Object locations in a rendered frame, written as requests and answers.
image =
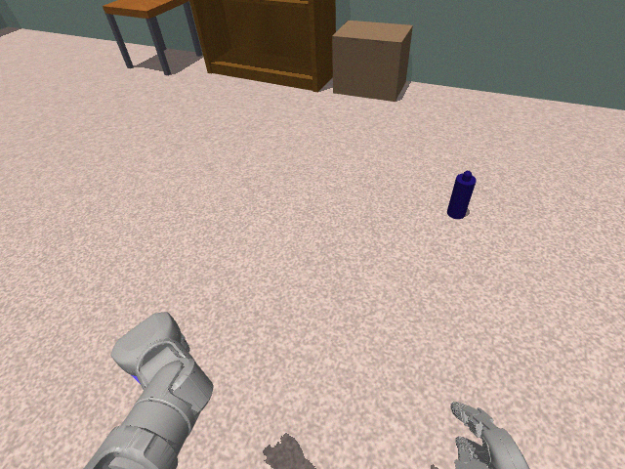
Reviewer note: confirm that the chair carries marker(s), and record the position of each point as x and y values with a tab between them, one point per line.
149	9

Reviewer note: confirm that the right robot hand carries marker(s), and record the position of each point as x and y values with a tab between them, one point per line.
498	450

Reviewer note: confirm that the left robot arm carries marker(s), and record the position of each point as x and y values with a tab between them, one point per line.
153	433

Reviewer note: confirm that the left robot hand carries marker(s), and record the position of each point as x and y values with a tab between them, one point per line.
156	327

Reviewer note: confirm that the bookshelf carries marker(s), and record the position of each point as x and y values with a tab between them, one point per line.
283	42

